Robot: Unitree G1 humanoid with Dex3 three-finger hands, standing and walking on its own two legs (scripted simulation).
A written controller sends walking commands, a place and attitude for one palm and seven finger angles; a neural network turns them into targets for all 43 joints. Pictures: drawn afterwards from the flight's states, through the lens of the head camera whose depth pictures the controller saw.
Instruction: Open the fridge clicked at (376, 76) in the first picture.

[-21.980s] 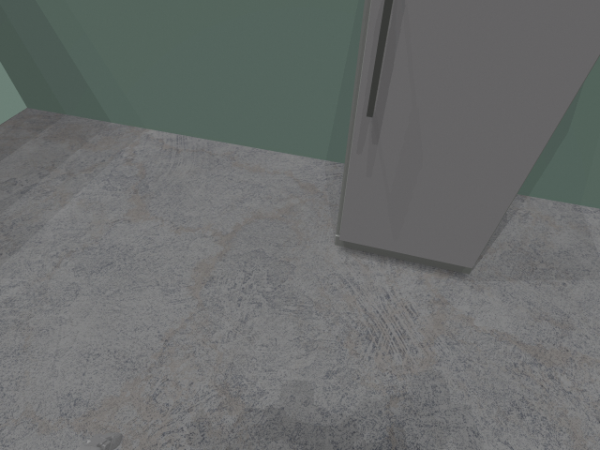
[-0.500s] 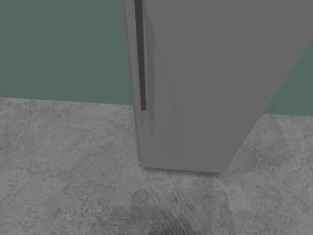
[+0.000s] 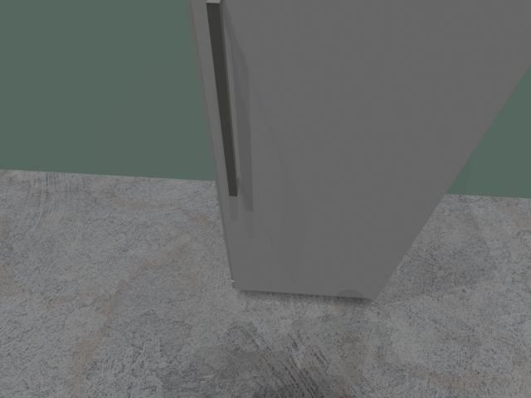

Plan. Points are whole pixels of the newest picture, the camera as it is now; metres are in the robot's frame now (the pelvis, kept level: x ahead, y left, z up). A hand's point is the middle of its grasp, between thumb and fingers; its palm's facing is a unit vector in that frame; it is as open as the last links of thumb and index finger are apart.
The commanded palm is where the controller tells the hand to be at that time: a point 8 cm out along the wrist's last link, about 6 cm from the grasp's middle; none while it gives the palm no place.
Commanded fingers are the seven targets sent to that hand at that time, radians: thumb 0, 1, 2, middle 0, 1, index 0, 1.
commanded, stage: look again from close up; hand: left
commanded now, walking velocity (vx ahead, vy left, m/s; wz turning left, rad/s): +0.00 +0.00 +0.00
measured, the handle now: (227, 115) +0.56 +0.11 +0.12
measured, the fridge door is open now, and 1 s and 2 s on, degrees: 0 0 0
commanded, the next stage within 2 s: shuffle to correct the standing spot in 0.34 s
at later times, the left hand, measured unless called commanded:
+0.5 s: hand out of the picture +0.08 +0.23 -0.15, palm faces -0.02 -0.94 -0.34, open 7.4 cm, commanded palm none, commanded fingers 0.00 0.90 0.90 -0.20 -0.30 -0.20 -0.30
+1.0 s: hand out of the picture +0.02 +0.15 -0.20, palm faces +0.07 -0.99 -0.13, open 7.4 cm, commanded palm none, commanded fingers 0.00 0.90 0.90 -0.20 -0.30 -0.20 -0.30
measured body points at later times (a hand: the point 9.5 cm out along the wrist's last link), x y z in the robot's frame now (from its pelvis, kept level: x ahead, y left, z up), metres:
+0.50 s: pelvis +0.01 -0.01 +0.00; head +0.02 -0.02 +0.45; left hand +0.09 +0.28 -0.13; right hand +0.07 -0.29 -0.14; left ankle -0.02 +0.12 -0.75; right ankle +0.00 -0.12 -0.75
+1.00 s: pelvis +0.09 +0.00 -0.02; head +0.12 +0.02 +0.43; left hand +0.02 +0.20 -0.19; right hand +0.07 -0.23 -0.17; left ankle +0.03 +0.09 -0.75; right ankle +0.01 -0.12 -0.74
